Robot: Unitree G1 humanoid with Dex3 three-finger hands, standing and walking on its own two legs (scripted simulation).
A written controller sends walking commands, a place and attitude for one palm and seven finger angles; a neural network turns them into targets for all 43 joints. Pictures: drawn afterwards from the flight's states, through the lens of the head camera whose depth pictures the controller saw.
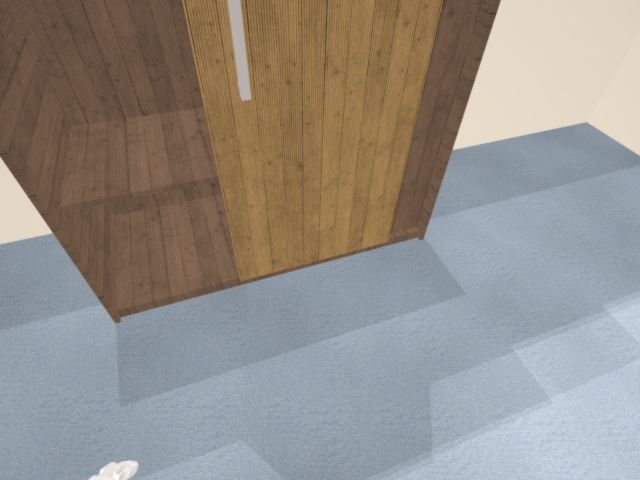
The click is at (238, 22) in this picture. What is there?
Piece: wardrobe's sliding door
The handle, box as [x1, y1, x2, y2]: [228, 0, 250, 100]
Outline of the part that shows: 228,0 240,96 242,100 250,99 240,2 239,0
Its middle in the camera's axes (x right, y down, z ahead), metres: -0.18 -0.44 +0.83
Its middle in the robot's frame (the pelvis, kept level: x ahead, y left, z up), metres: +0.93 +0.24 +0.16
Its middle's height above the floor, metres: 0.93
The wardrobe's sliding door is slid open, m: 0.44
